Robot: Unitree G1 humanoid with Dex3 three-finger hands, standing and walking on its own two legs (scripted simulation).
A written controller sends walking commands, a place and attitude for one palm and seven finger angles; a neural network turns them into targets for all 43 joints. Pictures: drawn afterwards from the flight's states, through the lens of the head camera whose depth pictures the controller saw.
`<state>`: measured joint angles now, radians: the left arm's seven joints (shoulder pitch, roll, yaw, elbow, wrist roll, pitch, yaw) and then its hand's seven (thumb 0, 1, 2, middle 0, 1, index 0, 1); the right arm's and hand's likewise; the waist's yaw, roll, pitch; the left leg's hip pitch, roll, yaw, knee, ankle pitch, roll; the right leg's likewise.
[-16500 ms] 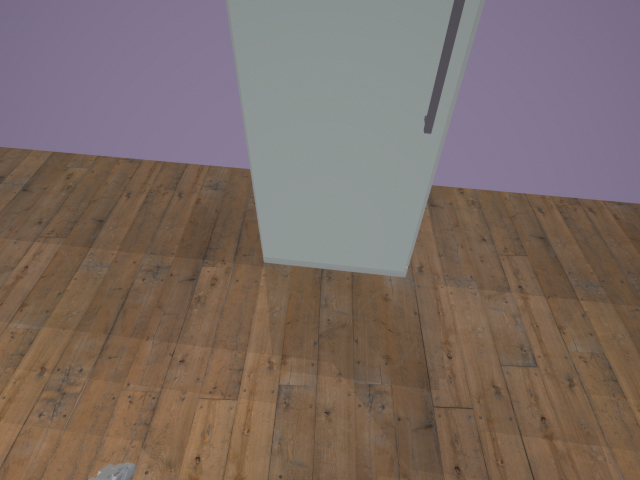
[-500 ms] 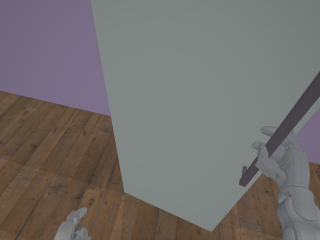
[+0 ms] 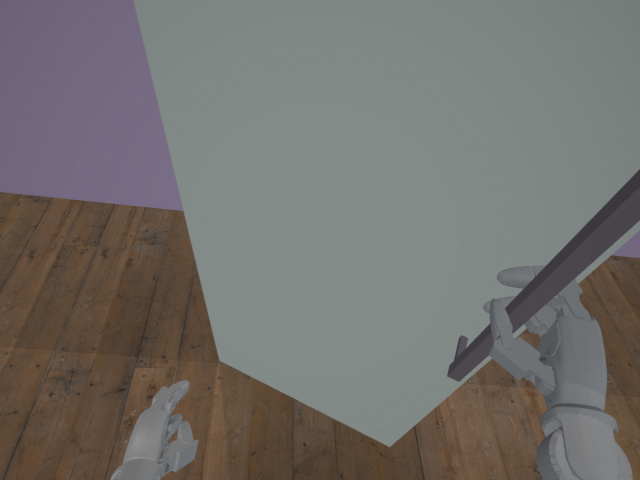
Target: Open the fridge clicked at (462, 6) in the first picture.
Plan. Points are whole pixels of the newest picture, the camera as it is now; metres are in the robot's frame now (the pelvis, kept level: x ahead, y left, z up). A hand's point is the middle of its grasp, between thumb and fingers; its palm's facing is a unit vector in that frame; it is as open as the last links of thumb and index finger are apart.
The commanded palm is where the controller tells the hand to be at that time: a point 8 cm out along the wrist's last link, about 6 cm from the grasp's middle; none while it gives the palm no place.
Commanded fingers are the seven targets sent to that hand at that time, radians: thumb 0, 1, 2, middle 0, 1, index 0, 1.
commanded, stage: walk backward, drawing the door open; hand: right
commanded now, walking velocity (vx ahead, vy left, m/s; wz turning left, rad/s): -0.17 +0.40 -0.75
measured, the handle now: (547, 268) +0.30 -0.18 +0.19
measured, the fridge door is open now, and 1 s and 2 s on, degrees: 22 66 76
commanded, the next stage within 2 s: stop walking and hold the door back in 1.08 s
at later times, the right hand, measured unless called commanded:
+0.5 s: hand out of the picture +0.12 -0.04 +0.12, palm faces +0.38 +0.91 -0.16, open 6.3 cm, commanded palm +0.07 -0.07 +0.13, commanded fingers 0.00 -0.90 -0.90 0.45 1.40 0.45 1.40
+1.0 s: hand out of the picture +0.03 +0.14 +0.12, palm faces +0.67 +0.71 -0.18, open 6.3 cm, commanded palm -0.03 +0.13 +0.12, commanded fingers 0.00 -0.90 -0.90 0.45 1.40 0.45 1.40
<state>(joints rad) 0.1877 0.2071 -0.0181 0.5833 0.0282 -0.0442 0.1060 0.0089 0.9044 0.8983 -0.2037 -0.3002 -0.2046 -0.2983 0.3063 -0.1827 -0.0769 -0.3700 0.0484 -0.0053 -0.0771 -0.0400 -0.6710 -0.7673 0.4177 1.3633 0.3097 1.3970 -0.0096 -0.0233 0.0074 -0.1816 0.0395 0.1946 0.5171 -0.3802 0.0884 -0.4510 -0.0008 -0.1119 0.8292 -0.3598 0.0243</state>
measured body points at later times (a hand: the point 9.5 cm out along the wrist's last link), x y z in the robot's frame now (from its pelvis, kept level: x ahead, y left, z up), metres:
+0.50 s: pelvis -0.07 +0.16 -0.03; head -0.07 +0.17 +0.42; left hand +0.18 +0.34 -0.10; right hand +0.09 -0.08 +0.13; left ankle +0.05 +0.20 -0.73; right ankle -0.09 +0.03 -0.75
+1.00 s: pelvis -0.07 +0.40 -0.03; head -0.05 +0.38 +0.42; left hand +0.21 +0.42 -0.11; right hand -0.01 +0.11 +0.13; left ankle +0.06 +0.43 -0.69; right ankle -0.14 +0.22 -0.74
